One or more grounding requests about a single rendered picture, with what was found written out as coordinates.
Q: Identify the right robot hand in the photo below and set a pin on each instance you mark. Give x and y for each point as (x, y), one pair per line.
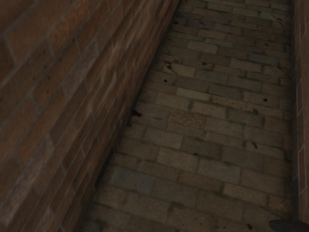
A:
(286, 225)

